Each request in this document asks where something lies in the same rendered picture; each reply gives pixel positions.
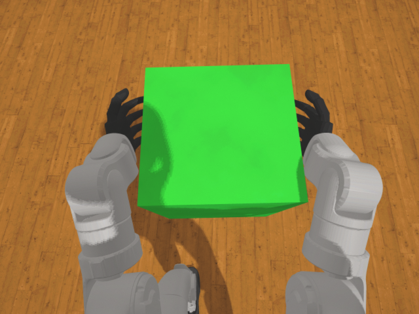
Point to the left robot shin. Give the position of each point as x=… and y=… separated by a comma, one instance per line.
x=191, y=307

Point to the robot right forearm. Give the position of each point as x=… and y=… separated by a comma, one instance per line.
x=346, y=201

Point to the robot left thigh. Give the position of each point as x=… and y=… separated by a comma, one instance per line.
x=177, y=288

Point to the right robot upper arm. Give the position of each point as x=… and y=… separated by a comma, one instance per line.
x=309, y=292

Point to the robot right hand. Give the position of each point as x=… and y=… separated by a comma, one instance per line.
x=319, y=121

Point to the robot left forearm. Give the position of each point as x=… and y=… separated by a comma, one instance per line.
x=97, y=195

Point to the carton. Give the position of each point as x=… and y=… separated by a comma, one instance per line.
x=220, y=141

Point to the robot left hand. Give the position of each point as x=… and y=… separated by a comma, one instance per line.
x=118, y=122

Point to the left robot upper arm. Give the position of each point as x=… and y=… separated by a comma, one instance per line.
x=132, y=293

